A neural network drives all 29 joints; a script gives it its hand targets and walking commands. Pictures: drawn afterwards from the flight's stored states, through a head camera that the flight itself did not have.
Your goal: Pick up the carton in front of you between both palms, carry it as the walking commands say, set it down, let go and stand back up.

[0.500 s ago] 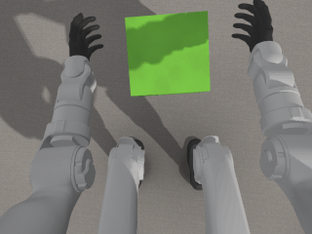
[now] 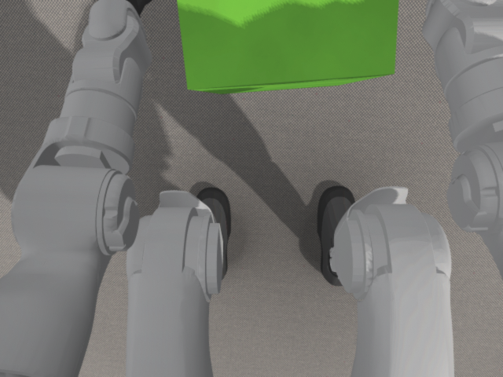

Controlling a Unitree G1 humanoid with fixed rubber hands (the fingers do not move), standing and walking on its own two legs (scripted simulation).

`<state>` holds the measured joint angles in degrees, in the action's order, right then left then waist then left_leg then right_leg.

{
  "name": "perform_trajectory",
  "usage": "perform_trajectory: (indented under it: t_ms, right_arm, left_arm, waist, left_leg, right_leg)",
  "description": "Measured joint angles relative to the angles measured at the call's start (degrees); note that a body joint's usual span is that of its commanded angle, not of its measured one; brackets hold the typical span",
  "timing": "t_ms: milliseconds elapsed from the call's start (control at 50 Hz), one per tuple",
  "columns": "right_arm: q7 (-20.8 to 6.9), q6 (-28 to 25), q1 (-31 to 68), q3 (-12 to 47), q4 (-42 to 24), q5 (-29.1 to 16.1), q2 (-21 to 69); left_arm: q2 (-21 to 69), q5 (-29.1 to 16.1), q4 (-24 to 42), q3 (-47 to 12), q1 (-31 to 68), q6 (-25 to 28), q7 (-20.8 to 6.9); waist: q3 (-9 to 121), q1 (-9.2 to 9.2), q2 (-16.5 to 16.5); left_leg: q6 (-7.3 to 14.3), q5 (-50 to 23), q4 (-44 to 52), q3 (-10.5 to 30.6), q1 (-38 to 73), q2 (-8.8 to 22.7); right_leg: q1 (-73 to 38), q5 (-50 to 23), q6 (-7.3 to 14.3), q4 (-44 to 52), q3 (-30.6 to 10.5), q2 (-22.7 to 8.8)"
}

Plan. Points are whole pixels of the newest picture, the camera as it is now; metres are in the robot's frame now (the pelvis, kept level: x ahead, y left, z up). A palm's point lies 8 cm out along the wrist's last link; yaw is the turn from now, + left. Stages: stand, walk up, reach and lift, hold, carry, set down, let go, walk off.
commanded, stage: reach and lift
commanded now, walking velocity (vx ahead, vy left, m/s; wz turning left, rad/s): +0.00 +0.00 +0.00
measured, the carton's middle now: (279, 7) +0.54 -0.02 -0.25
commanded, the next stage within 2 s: none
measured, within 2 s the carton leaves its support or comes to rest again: leaves its support in 0.76 s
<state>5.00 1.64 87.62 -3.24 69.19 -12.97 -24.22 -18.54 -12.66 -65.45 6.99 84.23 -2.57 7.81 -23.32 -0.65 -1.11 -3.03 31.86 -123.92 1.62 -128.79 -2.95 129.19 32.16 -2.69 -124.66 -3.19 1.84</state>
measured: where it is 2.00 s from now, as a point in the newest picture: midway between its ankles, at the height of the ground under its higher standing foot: (273, 251)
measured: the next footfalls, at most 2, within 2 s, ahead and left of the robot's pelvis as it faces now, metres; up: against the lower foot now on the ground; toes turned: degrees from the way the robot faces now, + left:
none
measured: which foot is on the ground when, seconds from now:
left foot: down 0.00-1.00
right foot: down 0.00-1.00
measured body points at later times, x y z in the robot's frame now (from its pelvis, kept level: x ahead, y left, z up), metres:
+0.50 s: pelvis -0.01 +0.00 +0.00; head +0.37 -0.01 +0.24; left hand +0.55 +0.14 -0.19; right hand +0.56 -0.17 -0.18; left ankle +0.12 +0.13 -0.34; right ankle +0.11 -0.13 -0.34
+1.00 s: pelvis +0.01 +0.00 +0.02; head +0.31 -0.02 +0.36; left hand +0.53 +0.15 -0.08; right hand +0.54 -0.16 -0.07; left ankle +0.12 +0.13 -0.34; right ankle +0.11 -0.13 -0.34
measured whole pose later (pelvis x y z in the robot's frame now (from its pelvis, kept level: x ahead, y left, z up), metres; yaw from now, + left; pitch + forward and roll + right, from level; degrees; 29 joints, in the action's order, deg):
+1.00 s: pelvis +0.01 +0.00 +0.02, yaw -1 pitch +41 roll +1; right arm 7.1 17.2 67.5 -16.3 46.4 1.1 -7.4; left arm -5.7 -1.2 -43.5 19.8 63.1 -16.5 8.6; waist -0.7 -0.3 -0.8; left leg -5.4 32.8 -119.6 4.2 -127.4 -6.4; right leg 128.1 32.5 -4.5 -120.0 -4.8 5.4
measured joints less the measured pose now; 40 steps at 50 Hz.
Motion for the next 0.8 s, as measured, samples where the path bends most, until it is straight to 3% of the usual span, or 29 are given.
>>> perform_trajectory:
  t_ms: [280, 420, 480, 560, 700, 780, 800]
  right_arm:
    - [0.9, -0.67, -4.81, 0.76, -1.68, -0.6, 3.37]
    - [1.0, -0.1, -2.25, 2.1, -0.81, -0.58, 4.94]
    - [2.35, 0.43, -0.08, 1.63, 0.68, 0.24, 5.14]
    - [1.83, 1.58, 0.77, -2.8, 1.17, 3.74, 5.8]
    - [-0.28, 5.8, -2.61, -7.56, -4.24, 8.87, 6.93]
    - [2.46, 8.07, -7.42, -6.51, -10.04, 7.34, 8.64]
    - [3.29, 8.73, -8.98, -6.35, -12.03, 6.76, 9.28]
  left_arm:
    - [1.45, 0.52, -0.52, 0.81, -3.86, 1.71, -0.57]
    - [2.19, -1.26, -1.19, -2.12, -1.61, 0.96, -0.26]
    - [3.53, 1.21, -2.42, -0.17, 0.75, 1.02, 1.52]
    - [4.63, 6.33, -1.85, 4.96, 1.4, -0.58, 1.27]
    - [5.7, 10.62, 3.54, 9.27, -1.58, -5.74, -1.82]
    - [6.25, 8.94, 8.52, 7.05, -5.28, -8.76, -0.37]
    - [6.89, 8.15, 10.27, 7.07, -6.66, -9.3, 1.09]
  waist:
    - [4.93, -0.23, 0.95]
    - [3.77, 0.55, 0.79]
    - [2.82, 0.42, 0.86]
    - [2.3, 0.28, 1.1]
    - [4.02, -0.08, 1.12]
    - [6.96, -0.34, 0.66]
    - [7.9, -0.49, 0.62]
  left_leg:
    - [-0.54, 0.55, -1.04, 0.67, -2.04, 0.42]
    - [-0.24, -1.16, 0.44, 0.38, -1.68, 0.27]
    - [-0.21, -1.48, 0.96, 0.43, -1.27, 0.36]
    - [-0.33, -1.31, 0.75, 0.57, -0.83, 0.23]
    - [-0.56, 0.21, -1.01, 0.98, -1.34, -0.01]
    - [-0.91, 1.07, -1.6, 1.29, -2.01, -0.63]
    - [-1.15, 1.29, -1.57, 1.43, -2.02, -0.95]
  right_leg:
    - [2.34, 0.07, 0.64, -0.86, 0.76, 0.29]
    - [1.78, -1.33, 0.55, 0.51, 0.57, -0.04]
    - [1.37, -1.79, 0.46, 1.16, 0.58, 0.13]
    - [1.03, -1.75, 0.4, 1.0, 0.55, 0.44]
    - [1.58, -0.44, 0.55, -0.62, 0.79, 0.75]
    - [2.26, 0.46, 0.42, -1.21, 0.68, 1.06]
    - [2.35, 0.6, 0.27, -1.2, 0.49, 1.33]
